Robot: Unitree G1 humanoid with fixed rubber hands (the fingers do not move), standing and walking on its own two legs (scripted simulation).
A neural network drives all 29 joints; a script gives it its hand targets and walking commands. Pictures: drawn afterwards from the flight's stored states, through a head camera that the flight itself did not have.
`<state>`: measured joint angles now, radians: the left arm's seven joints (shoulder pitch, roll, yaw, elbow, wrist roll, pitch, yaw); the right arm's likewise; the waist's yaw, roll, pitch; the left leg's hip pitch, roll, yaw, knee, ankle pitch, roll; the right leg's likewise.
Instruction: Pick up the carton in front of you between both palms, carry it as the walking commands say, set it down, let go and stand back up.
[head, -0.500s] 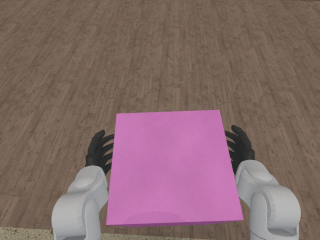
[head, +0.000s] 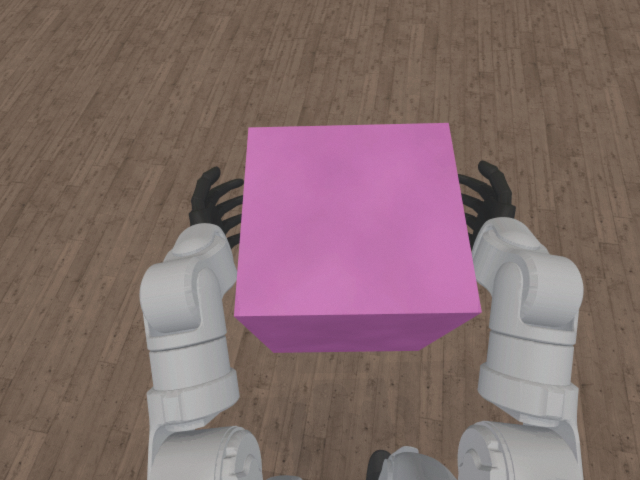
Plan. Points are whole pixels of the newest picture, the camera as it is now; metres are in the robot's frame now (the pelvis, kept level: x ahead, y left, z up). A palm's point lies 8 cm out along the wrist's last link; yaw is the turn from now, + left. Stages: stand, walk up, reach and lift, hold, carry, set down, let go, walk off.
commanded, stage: carry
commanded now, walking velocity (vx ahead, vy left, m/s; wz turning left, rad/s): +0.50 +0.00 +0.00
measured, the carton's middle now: (346, 256) +0.37 +0.01 +0.05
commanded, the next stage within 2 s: none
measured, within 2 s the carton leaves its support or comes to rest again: neither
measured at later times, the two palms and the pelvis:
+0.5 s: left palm (252, 30) +0.70 +0.16 +0.16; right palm (460, 33) +0.67 -0.14 +0.16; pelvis +0.35 +0.04 +0.05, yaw -1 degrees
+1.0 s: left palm out of the picture +1.00 +0.16 +0.20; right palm out of the picture +1.01 -0.14 +0.20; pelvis +0.66 +0.00 +0.08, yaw +0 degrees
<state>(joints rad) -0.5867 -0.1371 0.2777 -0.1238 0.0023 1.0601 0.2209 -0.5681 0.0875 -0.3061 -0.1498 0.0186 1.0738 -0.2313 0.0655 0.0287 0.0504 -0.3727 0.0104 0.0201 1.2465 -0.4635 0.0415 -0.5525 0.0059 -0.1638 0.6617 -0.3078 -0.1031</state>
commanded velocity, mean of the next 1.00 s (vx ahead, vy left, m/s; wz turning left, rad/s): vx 0.50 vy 0.00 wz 0.00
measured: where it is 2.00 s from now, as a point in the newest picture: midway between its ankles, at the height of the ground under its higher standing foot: (345, 147)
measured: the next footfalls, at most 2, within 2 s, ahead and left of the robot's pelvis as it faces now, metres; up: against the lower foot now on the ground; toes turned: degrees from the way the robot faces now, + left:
left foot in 0.32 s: +0.42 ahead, +0.11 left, +0.03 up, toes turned +5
right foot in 0.74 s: +0.69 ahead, -0.09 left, +0.06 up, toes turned -7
